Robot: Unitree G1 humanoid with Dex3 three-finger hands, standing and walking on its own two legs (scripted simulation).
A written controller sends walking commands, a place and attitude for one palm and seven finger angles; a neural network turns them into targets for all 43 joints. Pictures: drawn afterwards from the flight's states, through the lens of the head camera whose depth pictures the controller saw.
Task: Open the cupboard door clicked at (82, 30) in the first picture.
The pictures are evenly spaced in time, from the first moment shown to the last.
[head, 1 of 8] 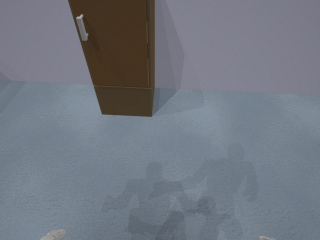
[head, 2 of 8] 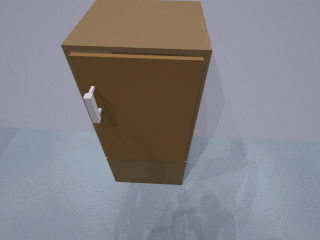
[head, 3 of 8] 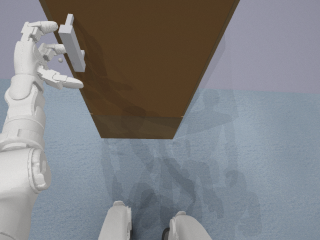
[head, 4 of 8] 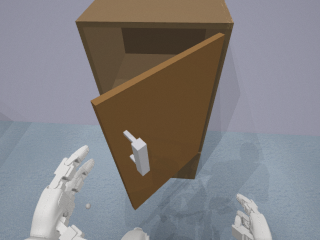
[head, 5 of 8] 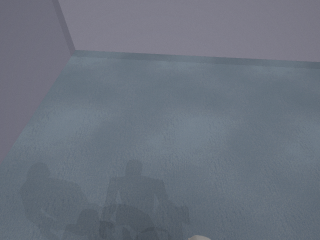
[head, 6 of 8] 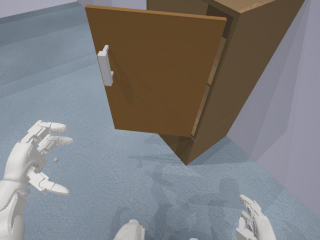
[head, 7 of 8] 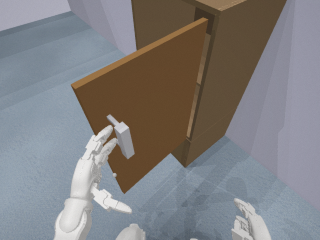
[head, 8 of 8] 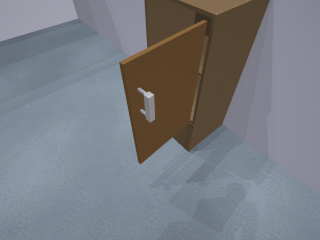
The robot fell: no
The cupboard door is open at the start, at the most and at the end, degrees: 0 95 94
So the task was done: yes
